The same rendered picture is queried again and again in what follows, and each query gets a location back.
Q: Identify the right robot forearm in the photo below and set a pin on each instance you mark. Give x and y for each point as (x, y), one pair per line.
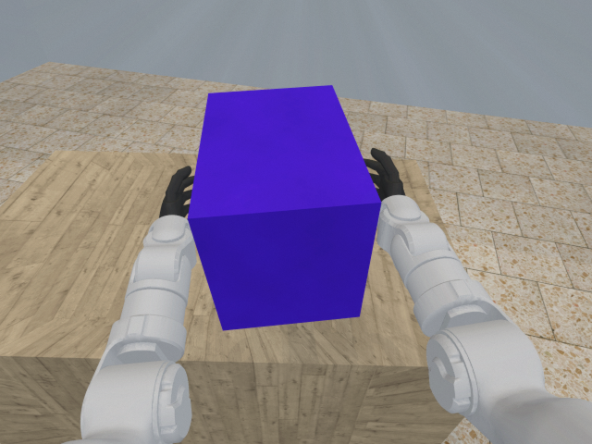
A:
(443, 293)

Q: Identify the pedestal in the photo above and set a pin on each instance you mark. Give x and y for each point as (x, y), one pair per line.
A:
(69, 237)

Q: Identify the carton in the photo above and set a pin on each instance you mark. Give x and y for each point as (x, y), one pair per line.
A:
(283, 209)

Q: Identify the left robot forearm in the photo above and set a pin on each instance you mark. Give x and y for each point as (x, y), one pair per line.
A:
(151, 324)

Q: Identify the right robot hand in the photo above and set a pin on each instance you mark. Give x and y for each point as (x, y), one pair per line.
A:
(388, 179)

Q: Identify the robot right upper arm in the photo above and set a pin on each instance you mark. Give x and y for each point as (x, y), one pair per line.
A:
(489, 373)

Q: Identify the robot left upper arm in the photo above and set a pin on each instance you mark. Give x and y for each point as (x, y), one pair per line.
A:
(140, 403)

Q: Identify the left robot hand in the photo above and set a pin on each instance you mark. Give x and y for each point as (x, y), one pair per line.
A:
(173, 203)

